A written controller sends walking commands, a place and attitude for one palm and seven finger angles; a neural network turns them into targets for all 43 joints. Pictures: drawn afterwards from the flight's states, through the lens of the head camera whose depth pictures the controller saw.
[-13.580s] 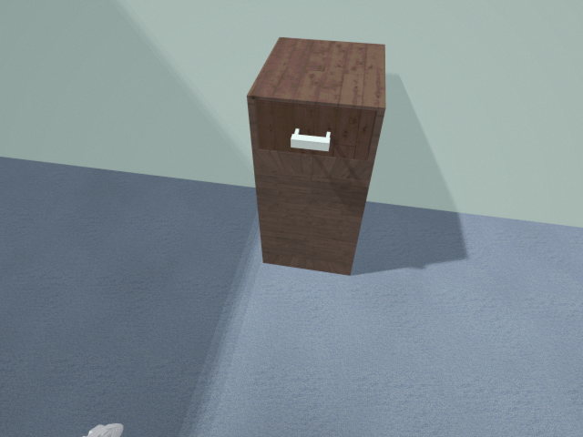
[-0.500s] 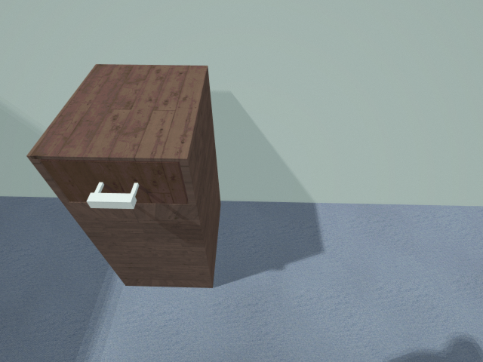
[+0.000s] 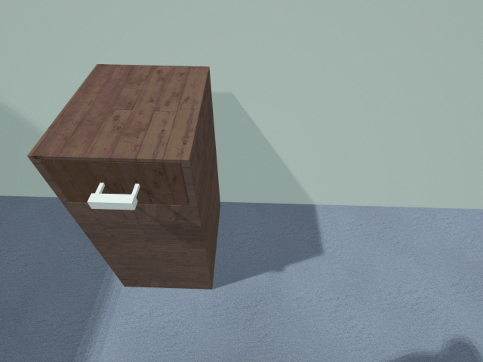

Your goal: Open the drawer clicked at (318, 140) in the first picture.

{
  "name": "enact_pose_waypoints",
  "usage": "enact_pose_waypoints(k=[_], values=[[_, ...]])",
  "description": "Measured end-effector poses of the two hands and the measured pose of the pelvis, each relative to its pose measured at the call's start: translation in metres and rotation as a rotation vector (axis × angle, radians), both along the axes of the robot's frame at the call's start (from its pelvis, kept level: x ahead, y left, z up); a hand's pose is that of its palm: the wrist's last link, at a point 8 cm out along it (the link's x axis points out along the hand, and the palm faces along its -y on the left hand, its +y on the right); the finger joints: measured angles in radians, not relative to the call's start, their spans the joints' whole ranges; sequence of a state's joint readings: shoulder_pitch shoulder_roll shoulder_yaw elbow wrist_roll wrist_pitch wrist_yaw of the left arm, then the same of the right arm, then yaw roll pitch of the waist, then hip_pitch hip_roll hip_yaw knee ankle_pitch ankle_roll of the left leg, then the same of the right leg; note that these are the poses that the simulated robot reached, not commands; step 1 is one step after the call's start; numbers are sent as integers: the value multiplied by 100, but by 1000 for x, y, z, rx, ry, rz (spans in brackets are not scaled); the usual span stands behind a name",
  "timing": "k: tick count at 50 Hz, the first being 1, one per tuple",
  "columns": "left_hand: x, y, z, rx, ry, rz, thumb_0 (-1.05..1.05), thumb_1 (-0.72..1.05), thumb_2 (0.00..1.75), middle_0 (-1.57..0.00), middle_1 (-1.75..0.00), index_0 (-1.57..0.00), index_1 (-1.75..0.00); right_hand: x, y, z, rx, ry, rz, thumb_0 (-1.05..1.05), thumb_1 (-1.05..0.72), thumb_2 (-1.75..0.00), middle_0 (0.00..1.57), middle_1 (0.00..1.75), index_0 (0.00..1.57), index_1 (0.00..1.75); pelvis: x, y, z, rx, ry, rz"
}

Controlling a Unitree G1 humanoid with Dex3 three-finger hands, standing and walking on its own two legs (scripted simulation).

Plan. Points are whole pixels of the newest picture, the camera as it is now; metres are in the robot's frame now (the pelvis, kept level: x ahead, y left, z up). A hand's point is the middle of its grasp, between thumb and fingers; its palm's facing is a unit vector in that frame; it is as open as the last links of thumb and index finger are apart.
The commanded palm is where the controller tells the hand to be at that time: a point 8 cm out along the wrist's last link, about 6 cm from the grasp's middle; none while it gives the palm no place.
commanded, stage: look again from close up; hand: left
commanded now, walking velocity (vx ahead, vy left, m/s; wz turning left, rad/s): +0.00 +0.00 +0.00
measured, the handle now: (116, 194) +0.49 +0.35 -0.09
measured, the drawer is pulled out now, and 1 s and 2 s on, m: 0.00 0.00 0.00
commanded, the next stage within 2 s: raise the hand with hooked fingers in 0.26 s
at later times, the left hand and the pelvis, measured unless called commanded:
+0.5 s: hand out of the picture +0.07 +0.21 -0.10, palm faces -0.03 -0.86 -0.50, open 7.3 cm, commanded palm +0.09 +0.22 -0.05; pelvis -0.02 +0.01 -0.01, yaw +0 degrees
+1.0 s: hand (92, 347) +0.15 +0.25 -0.04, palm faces +0.14 -0.06 -0.99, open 9.9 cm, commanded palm +0.14 +0.23 +0.01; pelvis -0.07 +0.01 -0.05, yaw +2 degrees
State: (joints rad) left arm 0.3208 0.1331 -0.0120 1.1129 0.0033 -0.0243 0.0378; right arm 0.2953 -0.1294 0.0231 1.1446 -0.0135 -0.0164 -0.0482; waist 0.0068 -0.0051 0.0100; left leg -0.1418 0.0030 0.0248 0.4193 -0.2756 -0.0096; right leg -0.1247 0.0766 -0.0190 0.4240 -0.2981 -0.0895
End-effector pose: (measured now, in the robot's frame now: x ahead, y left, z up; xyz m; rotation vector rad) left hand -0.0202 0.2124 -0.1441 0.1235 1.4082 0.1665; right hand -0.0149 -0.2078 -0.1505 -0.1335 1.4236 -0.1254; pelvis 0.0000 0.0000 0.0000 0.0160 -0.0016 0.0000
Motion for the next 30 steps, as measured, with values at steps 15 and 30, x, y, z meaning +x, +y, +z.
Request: enact_pose_waypoints(k=[15, 30], values=[[-10, -5, 1, -5, 16, 9, 0, 90, 90, -20, -30, -20, -30, -7, 1, -1, 8, 13, 0, 0, -91, -90, 20, 30, 20, 30, -3, -2, 0, 1, -1, 2], [173, 23, 153, 698, -844, -627, 4, 84, 85, -21, -37, -21, -36, 113, -43, 22, -99, -635, 52, 2, -92, -90, 20, 30, 20, 30, -34, 11, -17, 18, 94, 9]])
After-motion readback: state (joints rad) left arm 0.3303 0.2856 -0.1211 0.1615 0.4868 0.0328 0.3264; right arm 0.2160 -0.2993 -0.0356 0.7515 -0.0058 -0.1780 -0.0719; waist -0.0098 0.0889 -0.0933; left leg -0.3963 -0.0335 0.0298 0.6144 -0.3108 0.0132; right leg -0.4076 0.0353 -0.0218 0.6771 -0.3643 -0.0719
